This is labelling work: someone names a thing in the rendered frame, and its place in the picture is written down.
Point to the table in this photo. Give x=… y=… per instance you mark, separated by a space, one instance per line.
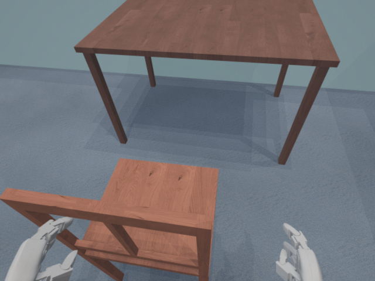
x=287 y=32

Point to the left robot hand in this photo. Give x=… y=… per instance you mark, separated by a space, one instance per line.
x=27 y=262

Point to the right robot hand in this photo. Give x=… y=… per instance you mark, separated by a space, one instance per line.
x=304 y=265

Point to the chair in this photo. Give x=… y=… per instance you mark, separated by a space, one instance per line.
x=155 y=215

